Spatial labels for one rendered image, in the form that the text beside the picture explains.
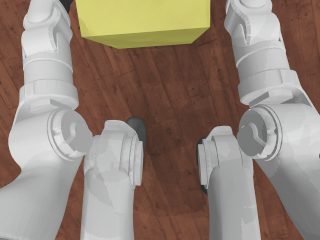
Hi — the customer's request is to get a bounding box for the robot left forearm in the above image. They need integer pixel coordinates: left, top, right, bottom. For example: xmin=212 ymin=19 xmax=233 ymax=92
xmin=12 ymin=0 xmax=79 ymax=128

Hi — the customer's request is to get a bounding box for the robot left hand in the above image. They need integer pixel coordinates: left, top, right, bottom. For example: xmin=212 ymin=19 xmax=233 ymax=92
xmin=59 ymin=0 xmax=73 ymax=14

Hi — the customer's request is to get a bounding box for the left robot foot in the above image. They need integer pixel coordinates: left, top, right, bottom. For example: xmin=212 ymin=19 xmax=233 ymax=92
xmin=125 ymin=116 xmax=147 ymax=169

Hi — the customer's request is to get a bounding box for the carton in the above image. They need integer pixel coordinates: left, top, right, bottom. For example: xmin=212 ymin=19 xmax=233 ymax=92
xmin=75 ymin=0 xmax=211 ymax=49

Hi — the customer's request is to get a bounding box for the left robot upper arm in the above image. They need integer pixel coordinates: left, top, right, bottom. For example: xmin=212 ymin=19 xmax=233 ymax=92
xmin=0 ymin=108 xmax=93 ymax=240

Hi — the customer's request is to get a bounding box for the robot right thigh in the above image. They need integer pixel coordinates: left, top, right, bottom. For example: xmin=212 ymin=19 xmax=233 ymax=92
xmin=198 ymin=134 xmax=261 ymax=240

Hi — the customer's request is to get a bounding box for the right robot upper arm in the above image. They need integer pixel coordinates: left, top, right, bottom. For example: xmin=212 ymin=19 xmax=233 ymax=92
xmin=236 ymin=103 xmax=320 ymax=240

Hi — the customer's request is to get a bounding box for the robot right forearm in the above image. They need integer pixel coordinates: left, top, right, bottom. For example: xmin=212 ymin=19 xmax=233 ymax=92
xmin=224 ymin=0 xmax=317 ymax=111

